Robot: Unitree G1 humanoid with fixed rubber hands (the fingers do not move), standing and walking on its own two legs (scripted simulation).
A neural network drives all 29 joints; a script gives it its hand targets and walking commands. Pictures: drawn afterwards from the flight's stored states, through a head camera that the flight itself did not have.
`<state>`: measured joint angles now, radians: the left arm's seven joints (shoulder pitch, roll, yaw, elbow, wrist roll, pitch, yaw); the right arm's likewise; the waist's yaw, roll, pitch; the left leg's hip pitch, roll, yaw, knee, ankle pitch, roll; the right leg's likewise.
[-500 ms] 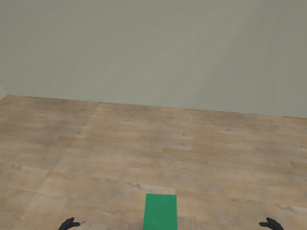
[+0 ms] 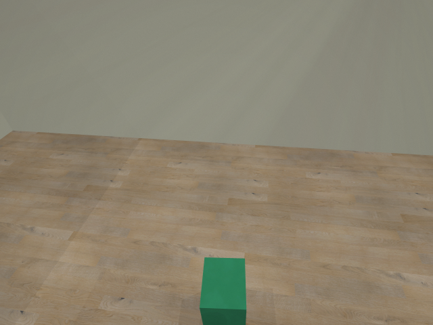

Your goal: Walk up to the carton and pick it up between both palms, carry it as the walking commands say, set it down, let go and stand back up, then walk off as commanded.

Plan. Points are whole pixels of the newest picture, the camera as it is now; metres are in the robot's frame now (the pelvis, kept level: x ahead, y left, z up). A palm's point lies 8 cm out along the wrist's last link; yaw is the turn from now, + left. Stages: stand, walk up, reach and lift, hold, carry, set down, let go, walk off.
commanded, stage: stand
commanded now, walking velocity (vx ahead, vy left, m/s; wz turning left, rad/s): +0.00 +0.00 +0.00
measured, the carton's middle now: (224, 297) +0.47 +0.04 -0.64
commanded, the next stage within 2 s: walk off in 0.94 s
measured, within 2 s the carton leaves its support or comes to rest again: neither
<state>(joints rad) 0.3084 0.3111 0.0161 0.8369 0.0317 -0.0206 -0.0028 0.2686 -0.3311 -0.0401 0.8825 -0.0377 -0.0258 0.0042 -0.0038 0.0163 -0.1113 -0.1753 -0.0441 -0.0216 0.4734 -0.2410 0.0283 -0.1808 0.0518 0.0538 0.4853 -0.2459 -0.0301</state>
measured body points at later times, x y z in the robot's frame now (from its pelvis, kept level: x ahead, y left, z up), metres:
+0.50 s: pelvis -0.01 +0.00 +0.00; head -0.05 -0.01 +0.45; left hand +0.07 +0.29 -0.12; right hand +0.06 -0.30 -0.12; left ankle +0.01 +0.10 -0.74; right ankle +0.01 -0.10 -0.74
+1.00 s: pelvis -0.01 +0.00 +0.01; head -0.04 +0.00 +0.46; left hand +0.05 +0.30 -0.12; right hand +0.05 -0.30 -0.12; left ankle +0.01 +0.10 -0.74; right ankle +0.01 -0.10 -0.74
